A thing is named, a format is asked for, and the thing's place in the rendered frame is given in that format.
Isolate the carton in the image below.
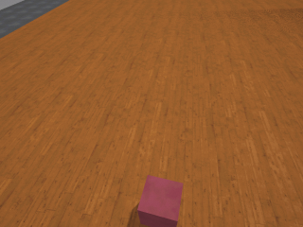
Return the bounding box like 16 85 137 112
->
137 175 184 227

